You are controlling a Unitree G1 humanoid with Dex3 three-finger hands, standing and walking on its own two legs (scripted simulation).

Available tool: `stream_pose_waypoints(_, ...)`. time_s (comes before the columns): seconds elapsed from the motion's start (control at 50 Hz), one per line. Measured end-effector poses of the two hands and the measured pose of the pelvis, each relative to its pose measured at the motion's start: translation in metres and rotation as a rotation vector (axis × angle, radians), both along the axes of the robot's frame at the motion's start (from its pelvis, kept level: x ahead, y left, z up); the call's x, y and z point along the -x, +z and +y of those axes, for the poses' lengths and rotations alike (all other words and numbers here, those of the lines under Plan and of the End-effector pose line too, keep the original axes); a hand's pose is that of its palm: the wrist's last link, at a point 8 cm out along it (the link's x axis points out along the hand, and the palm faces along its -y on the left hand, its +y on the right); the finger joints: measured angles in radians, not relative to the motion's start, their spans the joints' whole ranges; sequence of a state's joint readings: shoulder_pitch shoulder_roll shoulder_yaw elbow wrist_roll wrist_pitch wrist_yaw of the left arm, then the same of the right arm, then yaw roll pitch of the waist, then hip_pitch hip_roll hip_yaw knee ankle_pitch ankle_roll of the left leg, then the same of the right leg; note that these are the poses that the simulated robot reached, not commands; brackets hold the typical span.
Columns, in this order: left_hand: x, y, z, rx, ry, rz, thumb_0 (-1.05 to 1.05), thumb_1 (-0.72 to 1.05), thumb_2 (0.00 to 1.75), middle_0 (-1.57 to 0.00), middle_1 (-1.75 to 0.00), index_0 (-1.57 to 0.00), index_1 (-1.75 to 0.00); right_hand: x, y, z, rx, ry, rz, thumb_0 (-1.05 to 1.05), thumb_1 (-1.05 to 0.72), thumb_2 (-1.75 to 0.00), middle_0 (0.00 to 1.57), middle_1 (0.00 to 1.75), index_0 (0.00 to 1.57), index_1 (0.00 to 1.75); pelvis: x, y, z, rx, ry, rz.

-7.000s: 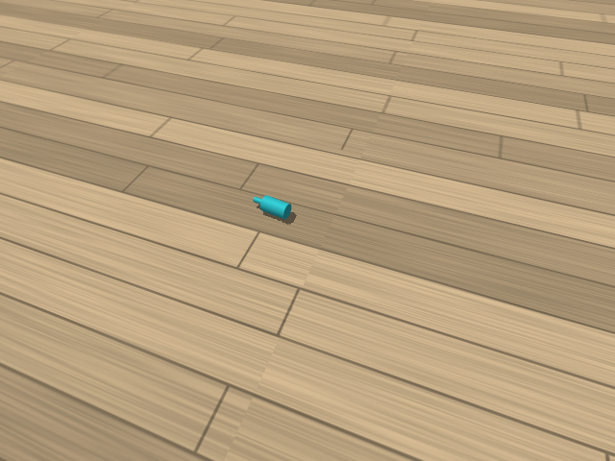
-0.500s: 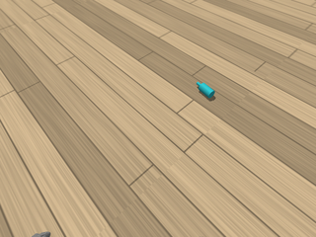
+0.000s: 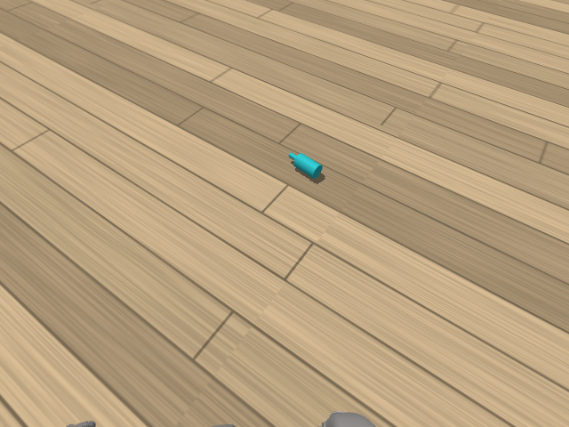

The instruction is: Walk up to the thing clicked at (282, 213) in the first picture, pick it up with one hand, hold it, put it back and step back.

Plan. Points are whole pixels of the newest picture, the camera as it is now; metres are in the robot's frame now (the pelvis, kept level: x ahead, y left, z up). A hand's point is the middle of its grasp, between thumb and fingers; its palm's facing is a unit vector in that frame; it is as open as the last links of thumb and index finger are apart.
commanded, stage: walk up
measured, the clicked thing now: (303, 163) +1.32 -0.08 -0.72
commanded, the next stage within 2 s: stand in 0.74 s
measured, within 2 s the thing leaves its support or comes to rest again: neither
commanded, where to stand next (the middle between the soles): +0.09 +0.01 m, yaw -6 degrees
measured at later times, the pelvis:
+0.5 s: pelvis +0.01 -0.01 +0.01, yaw -6 degrees
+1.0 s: pelvis +0.01 +0.00 +0.02, yaw -6 degrees
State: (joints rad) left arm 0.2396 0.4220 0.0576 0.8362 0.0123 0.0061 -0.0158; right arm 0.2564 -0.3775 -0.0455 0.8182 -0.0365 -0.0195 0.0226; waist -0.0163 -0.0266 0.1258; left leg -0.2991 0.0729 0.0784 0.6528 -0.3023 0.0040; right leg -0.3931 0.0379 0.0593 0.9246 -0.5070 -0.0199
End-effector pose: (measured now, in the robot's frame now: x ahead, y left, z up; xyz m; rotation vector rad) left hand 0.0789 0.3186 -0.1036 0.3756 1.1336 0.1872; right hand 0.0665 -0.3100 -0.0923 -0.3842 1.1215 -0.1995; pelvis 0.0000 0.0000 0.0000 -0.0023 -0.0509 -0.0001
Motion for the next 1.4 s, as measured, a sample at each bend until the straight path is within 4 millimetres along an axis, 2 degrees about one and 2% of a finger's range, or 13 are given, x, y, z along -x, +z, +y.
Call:
stream_pose_waypoints(0.1,0.005,0.001,-0.009,-0.041,-0.018,0.035,0.01,0.91,0.90,-0.20,-0.29,-0.21,-0.30,0.003,-0.011,-0.026,0.006,-0.031,0.009,0.00,-0.90,-0.89,0.21,0.30,0.20,0.30,-0.003,-0.007,-0.013,0.021,-0.029,0.000)
stream_pose_waypoints(0.18,0.009,0.006,-0.019,-0.054,-0.028,0.052,0.01,0.91,0.90,-0.20,-0.29,-0.21,-0.30,0.000,-0.019,-0.032,-0.010,-0.071,0.027,0.00,-0.90,-0.89,0.21,0.30,0.20,0.30,-0.006,-0.005,-0.018,0.006,-0.056,0.002)
stream_pose_waypoints(0.28,0.000,0.007,-0.026,-0.041,-0.045,0.053,0.01,0.91,0.90,-0.20,-0.30,-0.21,-0.30,-0.006,-0.023,-0.024,-0.036,-0.078,0.019,0.00,-0.91,-0.89,0.20,0.30,0.20,0.30,-0.009,-0.003,-0.015,-0.004,-0.072,0.014)
stream_pose_waypoints(0.46,-0.038,0.004,-0.037,0.011,-0.067,-0.005,0.01,0.91,0.90,-0.20,-0.30,-0.21,-0.30,-0.003,-0.021,-0.001,-0.085,-0.101,0.021,0.00,-0.90,-0.89,0.21,0.30,0.20,0.30,-0.013,0.004,-0.011,-0.011,-0.096,0.001)
stream_pose_waypoints(0.62,-0.064,0.013,-0.042,0.022,-0.102,-0.024,0.01,0.91,0.90,-0.20,-0.30,-0.21,-0.30,-0.002,-0.014,0.001,-0.093,-0.143,0.005,0.00,-0.90,-0.89,0.21,0.30,0.20,0.30,-0.013,0.013,-0.007,-0.015,-0.118,-0.004)
stream_pose_waypoints(0.76,-0.072,0.018,-0.040,0.023,-0.112,-0.010,0.01,0.91,0.90,-0.20,-0.29,-0.21,-0.30,0.010,-0.009,-0.001,-0.081,-0.180,0.032,0.00,-0.90,-0.89,0.21,0.30,0.20,0.30,-0.013,0.019,-0.002,-0.012,-0.127,-0.003)
stream_pose_waypoints(0.88,-0.068,0.017,-0.036,0.032,-0.098,0.009,0.01,0.91,0.90,-0.20,-0.29,-0.21,-0.30,0.023,-0.006,0.001,-0.069,-0.190,0.079,0.00,-0.90,-0.89,0.21,0.30,0.20,0.30,-0.013,0.023,0.000,-0.008,-0.108,-0.003)
stream_pose_waypoints(1.0,-0.054,0.014,-0.030,0.035,-0.071,0.038,0.01,0.91,0.90,-0.20,-0.29,-0.20,-0.30,0.026,-0.004,0.006,-0.066,-0.182,0.100,0.00,-0.90,-0.89,0.21,0.30,0.20,0.30,-0.011,0.025,0.003,-0.007,-0.097,-0.002)
stream_pose_waypoints(1.22,-0.020,0.011,-0.020,0.029,-0.026,0.107,0.01,0.91,0.90,-0.20,-0.29,-0.20,-0.30,0.017,-0.006,0.013,-0.078,-0.160,0.103,0.00,-0.90,-0.89,0.21,0.30,0.20,0.30,-0.010,0.025,0.006,-0.006,-0.085,0.008)
stream_pose_waypoints(1.4,-0.010,0.009,-0.017,0.028,-0.012,0.127,0.01,0.91,0.90,-0.20,-0.29,-0.20,-0.30,0.007,-0.006,0.016,-0.079,-0.143,0.101,0.00,-0.90,-0.89,0.21,0.30,0.20,0.30,-0.013,0.025,0.007,-0.004,-0.078,0.014)
